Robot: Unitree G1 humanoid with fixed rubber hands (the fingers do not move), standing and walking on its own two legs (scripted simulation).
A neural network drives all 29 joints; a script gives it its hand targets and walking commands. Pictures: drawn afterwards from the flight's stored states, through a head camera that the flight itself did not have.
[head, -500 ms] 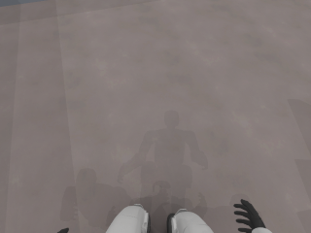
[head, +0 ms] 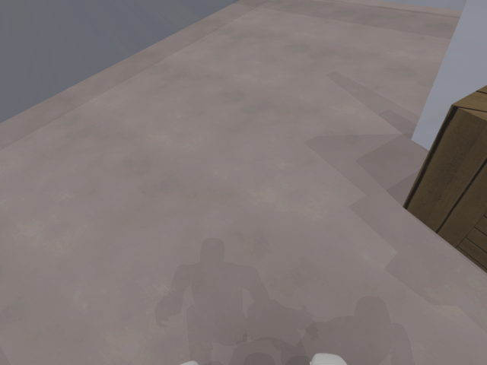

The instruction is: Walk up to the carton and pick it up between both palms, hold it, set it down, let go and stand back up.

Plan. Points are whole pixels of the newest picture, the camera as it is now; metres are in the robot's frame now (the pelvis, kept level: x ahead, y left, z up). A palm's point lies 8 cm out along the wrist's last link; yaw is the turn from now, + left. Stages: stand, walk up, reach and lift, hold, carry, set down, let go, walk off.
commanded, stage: walk up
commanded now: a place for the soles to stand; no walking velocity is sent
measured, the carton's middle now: out of the picture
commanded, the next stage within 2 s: none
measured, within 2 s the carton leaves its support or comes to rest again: neither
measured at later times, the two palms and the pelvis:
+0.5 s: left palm (193, 307) +0.24 +0.13 -0.11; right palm out of the picture +0.02 -0.35 -0.08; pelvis +0.09 -0.09 +0.02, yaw -23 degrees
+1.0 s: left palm (283, 241) +0.38 -0.06 -0.12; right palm out of the picture +0.12 -0.50 -0.11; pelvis +0.19 -0.25 +0.00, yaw -38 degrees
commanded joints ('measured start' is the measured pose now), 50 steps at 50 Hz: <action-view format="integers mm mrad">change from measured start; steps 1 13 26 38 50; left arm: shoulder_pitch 40 -83 -45 164 -29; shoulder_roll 357 171 86 323 141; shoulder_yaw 69 -2 1 78 -6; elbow -35 -177 -213 -168 -249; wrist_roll -13 8 6 -10 14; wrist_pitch -10 18 11 -38 -34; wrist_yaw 65 47 -5 99 75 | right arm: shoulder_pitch -166 266 60 20 333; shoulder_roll -90 -74 -151 -108 -73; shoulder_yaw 5 4 7 39 22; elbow -218 -162 -180 -299 -250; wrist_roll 72 48 0 63 53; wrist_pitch -22 -82 -104 -49 -100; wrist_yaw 33 -6 -23 50 28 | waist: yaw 134 -84 -30 113 -92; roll -452 -89 136 -302 -77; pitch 125 -80 103 -52 -146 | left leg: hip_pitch -473 349 150 -449 322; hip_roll -157 -221 158 -130 -193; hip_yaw -204 -208 -176 -216 -181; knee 284 -404 -698 443 -308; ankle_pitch -72 339 149 44 346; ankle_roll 7 57 235 42 63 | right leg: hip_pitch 58 -352 -331 284 -325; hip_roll -160 57 -61 -185 35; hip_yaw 649 384 92 676 297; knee -716 -252 129 -576 -112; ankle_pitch -534 -230 -10 -291 -62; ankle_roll -327 -155 7 -327 -164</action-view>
